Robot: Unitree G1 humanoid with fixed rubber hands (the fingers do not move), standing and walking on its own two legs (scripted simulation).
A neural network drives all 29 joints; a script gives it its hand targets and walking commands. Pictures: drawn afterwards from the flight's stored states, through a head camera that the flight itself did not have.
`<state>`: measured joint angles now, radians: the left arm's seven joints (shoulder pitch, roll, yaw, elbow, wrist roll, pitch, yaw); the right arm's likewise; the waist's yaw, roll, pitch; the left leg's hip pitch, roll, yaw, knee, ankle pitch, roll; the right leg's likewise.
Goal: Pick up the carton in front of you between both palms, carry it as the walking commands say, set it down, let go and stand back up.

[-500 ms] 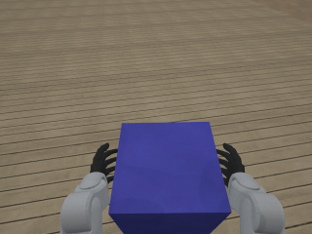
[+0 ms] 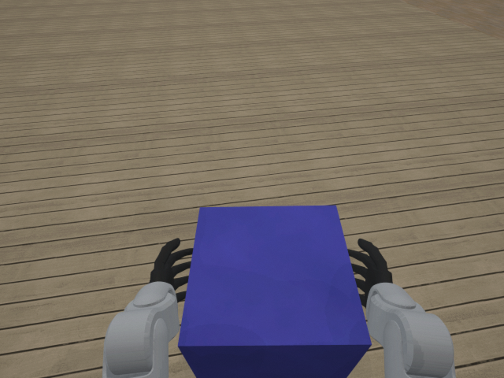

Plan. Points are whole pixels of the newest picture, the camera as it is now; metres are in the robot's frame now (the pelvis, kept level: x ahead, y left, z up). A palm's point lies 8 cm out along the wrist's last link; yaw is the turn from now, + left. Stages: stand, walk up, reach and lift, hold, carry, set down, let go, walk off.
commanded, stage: carry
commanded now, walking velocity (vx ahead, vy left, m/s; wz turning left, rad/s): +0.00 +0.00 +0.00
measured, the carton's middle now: (268, 304) +0.24 +0.00 +0.01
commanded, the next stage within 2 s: hold in 0.66 s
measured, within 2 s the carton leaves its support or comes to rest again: neither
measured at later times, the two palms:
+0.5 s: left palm (175, 293) +0.25 +0.15 +0.04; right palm (366, 294) +0.25 -0.15 +0.04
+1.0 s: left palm (193, 290) +0.25 +0.12 +0.04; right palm (389, 303) +0.23 -0.18 +0.04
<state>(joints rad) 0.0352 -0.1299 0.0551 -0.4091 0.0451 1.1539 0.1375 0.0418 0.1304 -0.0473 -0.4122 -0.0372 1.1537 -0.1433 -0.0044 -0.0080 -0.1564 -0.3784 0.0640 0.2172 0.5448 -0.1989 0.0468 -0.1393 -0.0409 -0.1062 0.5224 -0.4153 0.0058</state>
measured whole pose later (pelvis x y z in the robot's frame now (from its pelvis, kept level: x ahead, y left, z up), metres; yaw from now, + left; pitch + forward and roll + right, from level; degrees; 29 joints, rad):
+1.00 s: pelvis -0.04 -0.01 +0.01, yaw -4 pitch -6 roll +0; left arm -0.20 -0.14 0.15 0.13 0.25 0.71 0.04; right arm -0.21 0.14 -0.19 0.21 -0.20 0.64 0.00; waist 0.00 -0.07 0.08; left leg -0.17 0.03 0.11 0.35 -0.07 0.02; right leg -0.01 0.01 0.01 0.41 -0.30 -0.02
